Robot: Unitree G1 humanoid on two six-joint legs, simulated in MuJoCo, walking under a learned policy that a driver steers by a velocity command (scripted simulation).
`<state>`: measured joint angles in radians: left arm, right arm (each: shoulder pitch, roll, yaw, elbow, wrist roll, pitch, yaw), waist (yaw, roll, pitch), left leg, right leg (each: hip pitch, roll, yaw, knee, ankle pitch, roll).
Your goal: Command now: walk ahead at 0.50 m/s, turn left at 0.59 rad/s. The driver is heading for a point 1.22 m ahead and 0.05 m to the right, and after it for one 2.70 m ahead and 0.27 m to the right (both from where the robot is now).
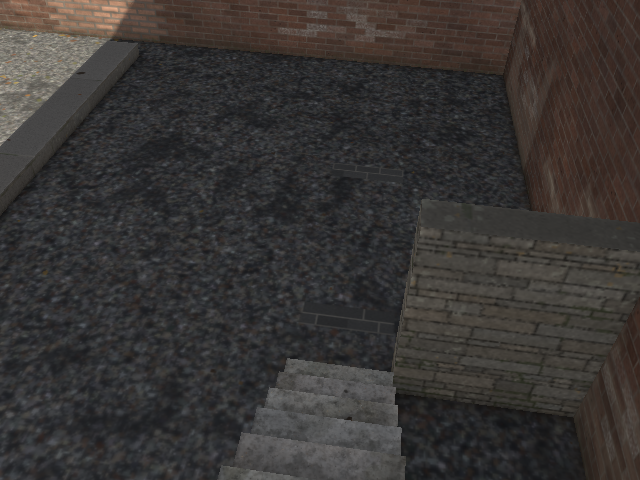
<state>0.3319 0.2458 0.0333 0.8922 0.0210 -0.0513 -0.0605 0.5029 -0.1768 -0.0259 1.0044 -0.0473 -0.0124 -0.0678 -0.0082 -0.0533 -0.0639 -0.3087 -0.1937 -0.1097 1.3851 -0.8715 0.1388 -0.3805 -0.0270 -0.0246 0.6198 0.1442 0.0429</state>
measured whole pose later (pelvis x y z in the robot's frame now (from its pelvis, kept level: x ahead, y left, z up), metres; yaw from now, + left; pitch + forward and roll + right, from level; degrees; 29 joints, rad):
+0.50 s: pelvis +0.16 +0.08 -0.10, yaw +11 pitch -3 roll -1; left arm 0.62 0.14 0.01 1.12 0.07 -0.10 -0.01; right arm 0.13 -0.19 -0.06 0.86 -0.02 0.09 0.02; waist 0.10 0.02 -0.02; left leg -0.75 0.04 -0.03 1.13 0.11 0.02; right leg -0.04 -0.17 -0.18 0.73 -0.61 0.10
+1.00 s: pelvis +0.27 +0.23 -0.29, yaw -1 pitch -5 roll -1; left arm 0.06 0.20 0.04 0.77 0.02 0.11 0.01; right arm 0.47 -0.17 0.02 0.99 -0.01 -0.03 0.00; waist -0.07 -0.01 0.02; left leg -0.43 0.11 0.22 0.79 -0.28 0.07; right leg -0.98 0.07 0.00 1.77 -0.07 0.06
